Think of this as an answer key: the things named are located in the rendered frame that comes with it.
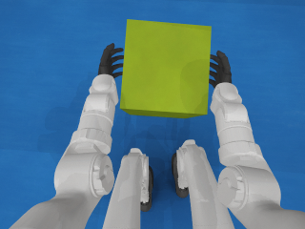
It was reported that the carton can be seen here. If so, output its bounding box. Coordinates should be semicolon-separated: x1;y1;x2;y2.
120;19;212;119

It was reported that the right robot upper arm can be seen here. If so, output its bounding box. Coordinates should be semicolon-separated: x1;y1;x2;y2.
216;164;305;229

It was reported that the left robot upper arm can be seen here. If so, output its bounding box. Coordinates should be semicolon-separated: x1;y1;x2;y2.
9;152;115;229

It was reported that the robot left foot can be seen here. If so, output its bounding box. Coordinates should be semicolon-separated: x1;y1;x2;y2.
140;165;153;212

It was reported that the robot left hand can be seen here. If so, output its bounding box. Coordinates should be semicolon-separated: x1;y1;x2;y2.
98;43;124;78

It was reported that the robot right forearm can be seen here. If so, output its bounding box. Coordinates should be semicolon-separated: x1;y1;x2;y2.
210;82;281;193

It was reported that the robot left forearm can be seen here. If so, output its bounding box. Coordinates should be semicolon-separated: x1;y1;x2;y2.
53;73;119;188

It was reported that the robot left thigh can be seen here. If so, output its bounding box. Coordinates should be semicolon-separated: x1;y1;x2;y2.
102;152;149;229

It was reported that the robot right hand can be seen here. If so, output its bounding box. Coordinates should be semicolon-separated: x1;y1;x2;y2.
209;51;233;88

